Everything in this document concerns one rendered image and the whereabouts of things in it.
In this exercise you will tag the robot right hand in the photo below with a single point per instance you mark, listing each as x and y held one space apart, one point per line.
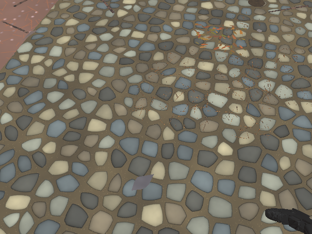
293 218

